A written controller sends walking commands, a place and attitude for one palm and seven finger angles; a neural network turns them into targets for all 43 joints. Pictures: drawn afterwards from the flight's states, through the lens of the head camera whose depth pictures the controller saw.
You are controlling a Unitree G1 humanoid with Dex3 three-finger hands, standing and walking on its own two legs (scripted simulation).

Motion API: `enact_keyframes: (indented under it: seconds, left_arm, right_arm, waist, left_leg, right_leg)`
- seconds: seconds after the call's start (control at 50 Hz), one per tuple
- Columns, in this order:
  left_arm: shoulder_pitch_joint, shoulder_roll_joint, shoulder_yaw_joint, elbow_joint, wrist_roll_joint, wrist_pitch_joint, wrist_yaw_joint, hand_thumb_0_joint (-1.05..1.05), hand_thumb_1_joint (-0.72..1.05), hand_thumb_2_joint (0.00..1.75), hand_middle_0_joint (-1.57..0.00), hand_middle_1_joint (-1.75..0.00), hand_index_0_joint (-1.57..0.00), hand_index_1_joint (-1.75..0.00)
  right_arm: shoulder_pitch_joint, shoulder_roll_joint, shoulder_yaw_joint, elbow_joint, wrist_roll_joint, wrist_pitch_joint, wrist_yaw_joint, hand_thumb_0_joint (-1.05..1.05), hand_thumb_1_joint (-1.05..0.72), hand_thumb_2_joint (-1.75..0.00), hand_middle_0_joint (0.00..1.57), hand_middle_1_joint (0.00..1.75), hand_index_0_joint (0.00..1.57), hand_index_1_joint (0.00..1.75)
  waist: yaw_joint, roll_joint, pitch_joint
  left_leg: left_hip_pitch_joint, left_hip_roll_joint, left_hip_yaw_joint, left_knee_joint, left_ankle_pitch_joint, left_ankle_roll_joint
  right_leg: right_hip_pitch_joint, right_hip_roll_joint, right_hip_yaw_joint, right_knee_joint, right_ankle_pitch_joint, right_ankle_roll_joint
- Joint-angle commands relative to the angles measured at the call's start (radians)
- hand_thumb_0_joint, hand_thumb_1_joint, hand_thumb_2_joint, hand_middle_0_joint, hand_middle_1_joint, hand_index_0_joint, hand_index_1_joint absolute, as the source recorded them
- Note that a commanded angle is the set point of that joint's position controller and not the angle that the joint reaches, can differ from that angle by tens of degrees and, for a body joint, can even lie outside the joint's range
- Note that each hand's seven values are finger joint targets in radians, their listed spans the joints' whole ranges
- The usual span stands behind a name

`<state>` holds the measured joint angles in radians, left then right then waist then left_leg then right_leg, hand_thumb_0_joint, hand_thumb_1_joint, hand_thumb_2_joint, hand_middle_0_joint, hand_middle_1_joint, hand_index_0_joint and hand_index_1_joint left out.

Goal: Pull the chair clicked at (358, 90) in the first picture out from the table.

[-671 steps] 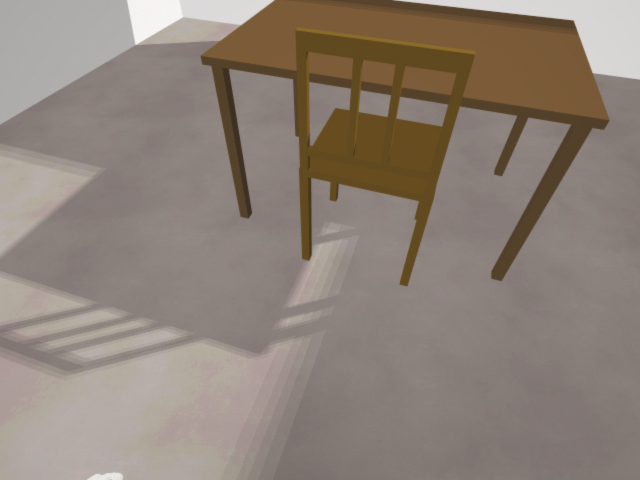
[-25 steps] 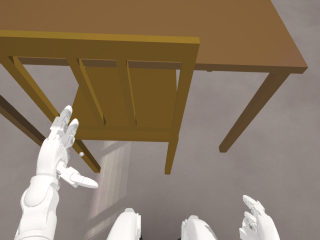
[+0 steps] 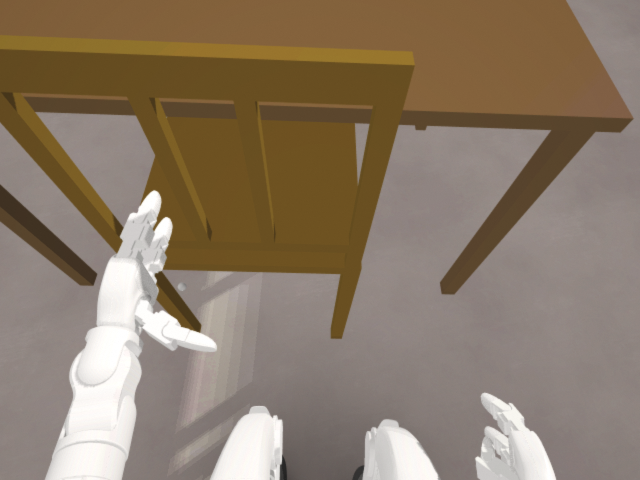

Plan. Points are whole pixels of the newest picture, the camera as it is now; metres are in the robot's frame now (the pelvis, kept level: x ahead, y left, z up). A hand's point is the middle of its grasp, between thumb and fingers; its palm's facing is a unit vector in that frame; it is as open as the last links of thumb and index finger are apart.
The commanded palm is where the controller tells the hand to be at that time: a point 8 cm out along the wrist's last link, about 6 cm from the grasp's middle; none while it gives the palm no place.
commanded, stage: aim the fingers beside a spindle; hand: left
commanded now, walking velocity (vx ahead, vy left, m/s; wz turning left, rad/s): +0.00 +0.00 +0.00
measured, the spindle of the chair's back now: (180, 181) +0.48 +0.21 +0.04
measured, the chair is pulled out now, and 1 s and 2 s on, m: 0.00 0.00 0.00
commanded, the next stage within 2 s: push the fingers through the gap in 0.66 s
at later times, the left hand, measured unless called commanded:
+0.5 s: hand (185, 281) +0.35 +0.18 +0.02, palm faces -0.01 -1.00 -0.05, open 16.9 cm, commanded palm +0.32 +0.23 +0.02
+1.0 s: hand (186, 275) +0.35 +0.18 +0.02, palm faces -0.01 -1.00 -0.05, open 16.9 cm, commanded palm +0.34 +0.23 +0.02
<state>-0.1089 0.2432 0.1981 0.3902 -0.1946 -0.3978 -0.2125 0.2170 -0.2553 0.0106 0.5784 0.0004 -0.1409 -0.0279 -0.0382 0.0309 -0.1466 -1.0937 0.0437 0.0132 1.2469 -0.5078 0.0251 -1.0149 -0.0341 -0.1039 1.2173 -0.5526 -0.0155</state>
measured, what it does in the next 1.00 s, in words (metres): stands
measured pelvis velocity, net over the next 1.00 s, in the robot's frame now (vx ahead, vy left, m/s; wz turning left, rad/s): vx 0.00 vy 0.00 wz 0.00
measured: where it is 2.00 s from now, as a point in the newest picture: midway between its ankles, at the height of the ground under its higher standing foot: outside the picture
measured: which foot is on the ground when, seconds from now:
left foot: down 0.00-1.00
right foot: down 0.00-1.00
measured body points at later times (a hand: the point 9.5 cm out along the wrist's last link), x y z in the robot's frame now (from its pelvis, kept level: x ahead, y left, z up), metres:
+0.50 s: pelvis +0.00 +0.00 +0.00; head +0.11 +0.01 +0.43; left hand +0.34 +0.23 +0.02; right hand +0.15 -0.25 -0.11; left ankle +0.04 +0.10 -0.63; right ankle +0.02 -0.12 -0.63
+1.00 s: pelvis +0.00 +0.00 -0.01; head +0.11 +0.01 +0.43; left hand +0.35 +0.23 +0.02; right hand +0.16 -0.25 -0.11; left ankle +0.04 +0.10 -0.63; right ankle +0.02 -0.12 -0.63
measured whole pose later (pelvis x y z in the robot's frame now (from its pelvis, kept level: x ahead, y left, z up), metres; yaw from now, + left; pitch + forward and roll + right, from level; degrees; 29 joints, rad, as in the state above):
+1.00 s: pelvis +0.00 +0.00 -0.01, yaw +0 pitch +21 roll -3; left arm -0.21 0.26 0.20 0.46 -0.19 -0.41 -0.21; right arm 0.19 -0.26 0.01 0.59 0.00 -0.11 -0.03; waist -0.04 0.03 -0.15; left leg -1.14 0.04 0.00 1.29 -0.52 0.02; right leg -1.06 -0.03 -0.11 1.25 -0.56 -0.02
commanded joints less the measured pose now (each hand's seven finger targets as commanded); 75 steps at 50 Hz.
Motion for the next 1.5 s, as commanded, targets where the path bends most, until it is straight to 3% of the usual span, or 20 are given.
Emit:
enact_keyframes:
  seconds: [0.0,0.04,0.06,0.16,0.26,0.3,0.42,0.48,0.52,0.58,0.68,0.74,0.86,0.94,1.06,1.1,1.22,1.38,1.4,1.48]
  left_arm:
    - [-0.251,0.154,0.052,-0.177,-0.001,-0.084,0.016,0.00,-0.50,0.30,-0.06,-0.08,-0.06,-0.08]
    - [-0.304,0.143,0.037,-0.160,-0.001,-0.082,0.015,0.00,-0.50,0.30,-0.06,-0.08,-0.06,-0.08]
    - [-0.274,0.181,0.075,-0.149,0.003,-0.082,0.020,0.00,-0.50,0.30,-0.06,-0.08,-0.06,-0.08]
    - [-0.218,0.162,0.062,-0.172,0.001,-0.069,0.021,0.00,-0.50,0.30,-0.06,-0.08,-0.06,-0.08]
    - [-0.265,0.159,0.055,-0.161,-0.004,-0.070,0.024,0.00,-0.50,0.30,-0.06,-0.08,-0.06,-0.08]
    - [-0.231,0.172,0.075,-0.164,-0.007,-0.079,0.023,0.00,-0.50,0.30,-0.06,-0.08,-0.06,-0.08]
    - [-0.249,0.147,0.040,-0.179,-0.005,-0.088,0.018,0.00,-0.50,0.30,-0.06,-0.08,-0.06,-0.08]
    - [-0.236,0.165,0.057,-0.188,-0.005,-0.087,0.021,0.00,-0.50,0.30,-0.06,-0.08,-0.06,-0.08]
    - [-0.227,0.134,0.027,-0.196,-0.004,-0.086,0.021,0.00,-0.50,0.30,-0.06,-0.08,-0.06,-0.08]
    - [-0.190,0.154,0.047,-0.215,-0.003,-0.086,0.029,0.00,-0.50,0.30,-0.06,-0.08,-0.06,-0.08]
    - [-0.205,0.180,0.079,-0.199,-0.006,-0.088,0.032,0.00,-0.50,0.30,-0.06,-0.08,-0.06,-0.08]
    - [-0.168,0.144,0.045,-0.228,-0.011,-0.094,0.022,0.00,-0.50,0.30,-0.06,-0.08,-0.06,-0.08]
    - [-0.294,0.169,0.050,-0.169,-0.004,-0.093,0.012,0.00,-0.50,0.30,-0.06,-0.08,-0.06,-0.08]
    - [-0.377,0.164,0.041,-0.125,0.001,-0.082,0.009,0.00,-0.50,0.30,-0.06,-0.08,-0.06,-0.08]
    - [-0.394,0.246,0.131,-0.042,-0.001,-0.068,0.006,0.00,-0.50,0.30,-0.06,-0.08,-0.06,-0.08]
    - [-0.473,0.208,0.080,-0.066,0.005,-0.074,0.000,0.00,-0.50,0.30,-0.06,-0.08,-0.06,-0.08]
    - [-0.510,0.218,0.095,-0.004,0.003,-0.077,-0.002,0.00,-0.50,0.30,-0.06,-0.08,-0.06,-0.08]
    - [-0.559,0.280,0.153,0.072,0.026,-0.089,0.020,0.00,-0.50,0.30,-0.06,-0.08,-0.06,-0.08]
    - [-0.591,0.249,0.119,0.055,0.026,-0.096,0.019,0.00,-0.50,0.30,-0.06,-0.08,-0.06,-0.08]
    - [-0.576,0.262,0.137,0.076,0.031,-0.101,0.025,0.00,-0.50,0.30,-0.06,-0.08,-0.06,-0.08]
  right_arm:
    - [0.021,-0.156,-0.061,-0.109,0.004,-0.037,-0.011,0.00,-0.90,-0.90,0.20,0.30,0.20,0.30]
    - [0.020,-0.157,-0.059,-0.104,0.005,-0.033,-0.011,0.00,-0.90,-0.90,0.20,0.30,0.20,0.30]
    - [0.023,-0.161,-0.060,-0.106,0.005,-0.030,-0.013,0.00,-0.90,-0.90,0.20,0.30,0.20,0.30]
    - [0.021,-0.157,-0.061,-0.127,0.004,-0.016,-0.003,0.00,-0.90,-0.90,0.20,0.30,0.20,0.30]
    - [0.022,-0.156,-0.058,-0.118,0.007,-0.008,-0.006,0.00,-0.90,-0.90,0.20,0.30,0.20,0.30]
    - [0.022,-0.157,-0.060,-0.120,0.007,-0.008,-0.004,0.00,-0.90,-0.90,0.20,0.30,0.20,0.30]
    - [0.024,-0.157,-0.063,-0.112,0.007,-0.009,-0.004,0.00,-0.90,-0.90,0.20,0.30,0.20,0.30]
    - [0.025,-0.158,-0.064,-0.112,0.007,-0.009,-0.005,0.00,-0.90,-0.90,0.20,0.30,0.20,0.30]
    - [0.018,-0.154,-0.063,-0.117,0.008,-0.008,-0.003,0.00,-0.90,-0.90,0.20,0.30,0.20,0.30]
    - [0.019,-0.154,-0.065,-0.122,0.008,-0.006,-0.001,0.00,-0.90,-0.90,0.20,0.30,0.20,0.30]
    - [0.011,-0.154,-0.062,-0.119,0.007,0.000,-0.003,0.00,-0.90,-0.90,0.20,0.30,0.20,0.30]
    - [0.009,-0.149,-0.063,-0.128,0.007,-0.004,0.000,0.00,-0.90,-0.90,0.20,0.30,0.20,0.30]
    - [0.013,-0.157,-0.059,-0.100,0.009,-0.007,-0.013,0.00,-0.90,-0.90,0.20,0.30,0.20,0.30]
    - [0.018,-0.159,-0.057,-0.090,0.007,-0.010,-0.017,0.00,-0.90,-0.90,0.20,0.30,0.20,0.30]
    - [0.036,-0.163,-0.053,-0.090,0.005,-0.002,-0.013,0.00,-0.90,-0.90,0.20,0.30,0.20,0.30]
    - [0.038,-0.159,-0.053,-0.085,0.006,0.000,-0.010,0.00,-0.90,-0.90,0.20,0.30,0.20,0.30]
    - [0.065,-0.168,-0.058,-0.065,0.005,0.003,-0.006,0.00,-0.90,-0.90,0.20,0.30,0.20,0.30]
    - [0.095,-0.175,-0.059,-0.058,-0.004,0.025,0.004,0.00,-0.90,-0.90,0.20,0.30,0.20,0.30]
    - [0.093,-0.170,-0.058,-0.060,-0.004,0.026,0.007,0.00,-0.90,-0.90,0.20,0.30,0.20,0.30]
    - [0.111,-0.174,-0.062,-0.056,-0.007,0.035,0.015,0.00,-0.90,-0.90,0.20,0.30,0.20,0.30]
  waist:
    - [-0.015,0.030,-0.354]
    - [-0.025,0.024,-0.355]
    - [-0.008,0.024,-0.362]
    - [0.001,0.045,-0.413]
    - [-0.018,0.009,-0.364]
    - [-0.006,0.014,-0.376]
    - [-0.019,0.025,-0.375]
    - [-0.010,0.035,-0.388]
    - [-0.014,0.037,-0.384]
    - [-0.002,0.040,-0.388]
    - [-0.008,0.010,-0.361]
    - [-0.004,0.031,-0.392]
    - [-0.032,0.023,-0.339]
    - [-0.037,0.025,-0.371]
    - [-0.013,0.020,-0.415]
    - [-0.036,0.047,-0.419]
    - [-0.047,0.042,-0.410]
    - [-0.040,0.035,-0.437]
    - [-0.047,0.067,-0.443]
    - [-0.046,0.060,-0.456]
  left_leg:
    - [0.311,-0.025,-0.074,-0.150,0.221,-0.007]
    - [0.300,-0.026,-0.075,-0.144,0.201,-0.006]
    - [0.298,-0.026,-0.077,-0.147,0.211,-0.008]
    - [0.337,-0.026,-0.078,-0.152,0.275,-0.010]
    - [0.284,-0.026,-0.072,-0.145,0.224,-0.004]
    - [0.287,-0.028,-0.067,-0.147,0.224,-0.005]
    - [0.314,-0.023,-0.077,-0.146,0.237,-0.007]
    - [0.315,-0.025,-0.076,-0.145,0.254,-0.007]
    - [0.325,-0.025,-0.075,-0.147,0.255,-0.008]
    - [0.327,-0.025,-0.075,-0.149,0.275,-0.009]
    - [0.275,-0.027,-0.065,-0.139,0.233,-0.005]
    - [0.309,-0.029,-0.062,-0.139,0.271,-0.005]
    - [0.266,-0.027,-0.066,-0.121,0.209,-0.002]
    - [0.271,-0.028,-0.069,-0.120,0.193,-0.003]
    - [0.240,-0.033,-0.060,-0.112,0.226,-0.002]
    - [0.264,-0.029,-0.062,-0.111,0.231,-0.002]
    - [0.273,-0.026,-0.069,-0.116,0.230,-0.005]
    - [0.273,-0.024,-0.072,-0.120,0.260,-0.007]
    - [0.290,-0.026,-0.072,-0.123,0.262,-0.009]
    - [0.326,-0.020,-0.078,-0.125,0.311,-0.012]
  right_leg:
    - [0.083,0.025,0.055,-0.163,0.195,-0.016]
    - [0.071,0.025,0.054,-0.162,0.179,-0.015]
    - [0.082,0.027,0.054,-0.158,0.182,-0.019]
    - [0.106,0.027,0.050,-0.148,0.238,-0.018]
    - [0.100,0.028,0.056,-0.159,0.208,-0.015]
    - [0.113,0.026,0.060,-0.162,0.211,-0.016]
    - [0.087,0.027,0.054,-0.158,0.212,-0.015]
    - [0.100,0.026,0.055,-0.153,0.226,-0.018]
    - [0.095,0.024,0.053,-0.155,0.226,-0.016]
    - [0.109,0.025,0.054,-0.153,0.244,-0.018]
    - [0.115,0.026,0.063,-0.157,0.227,-0.016]
    - [0.132,0.025,0.063,-0.155,0.260,-0.017]
    - [0.078,0.028,0.065,-0.158,0.199,-0.016]
    - [0.073,0.027,0.065,-0.159,0.180,-0.016]
    - [0.129,0.031,0.078,-0.152,0.225,-0.019]
    - [0.099,0.030,0.076,-0.150,0.228,-0.015]
    - [0.076,0.034,0.071,-0.158,0.216,-0.015]
    - [0.081,0.039,0.065,-0.143,0.235,-0.017]
    - [0.071,0.037,0.066,-0.145,0.234,-0.016]
    - [0.064,0.042,0.059,-0.141,0.265,-0.017]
